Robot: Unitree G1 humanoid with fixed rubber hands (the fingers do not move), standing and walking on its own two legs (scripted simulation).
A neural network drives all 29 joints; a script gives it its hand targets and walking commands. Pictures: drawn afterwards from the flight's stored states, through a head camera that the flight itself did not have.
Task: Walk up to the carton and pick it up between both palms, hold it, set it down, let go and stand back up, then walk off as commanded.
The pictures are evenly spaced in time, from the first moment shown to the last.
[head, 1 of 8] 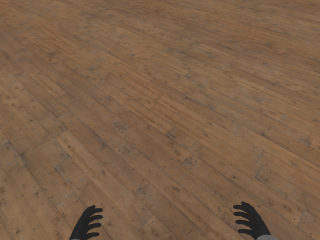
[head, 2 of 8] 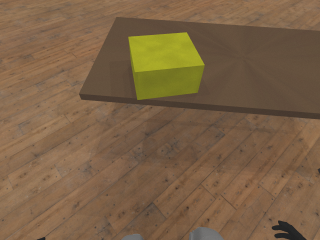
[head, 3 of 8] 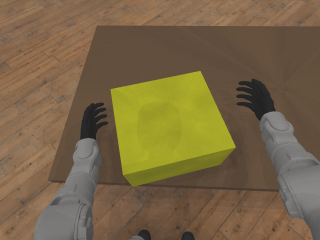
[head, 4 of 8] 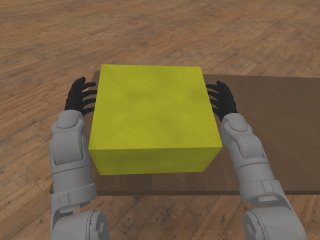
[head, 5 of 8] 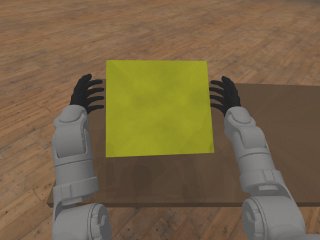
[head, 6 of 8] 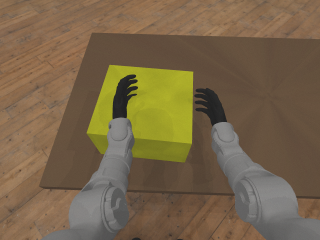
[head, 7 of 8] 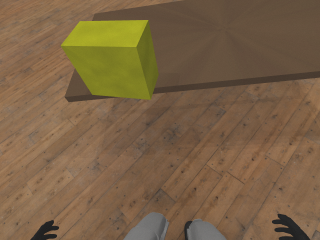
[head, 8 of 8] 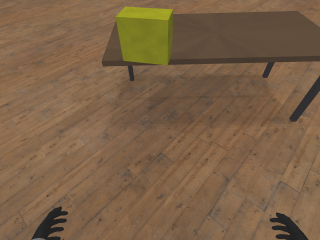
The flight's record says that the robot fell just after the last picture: no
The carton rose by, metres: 0.27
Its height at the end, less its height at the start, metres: +0.05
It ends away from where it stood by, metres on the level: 0.13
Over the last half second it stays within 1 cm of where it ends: yes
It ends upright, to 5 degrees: no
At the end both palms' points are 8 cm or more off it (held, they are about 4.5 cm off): yes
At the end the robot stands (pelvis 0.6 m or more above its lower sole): yes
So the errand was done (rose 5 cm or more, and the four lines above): no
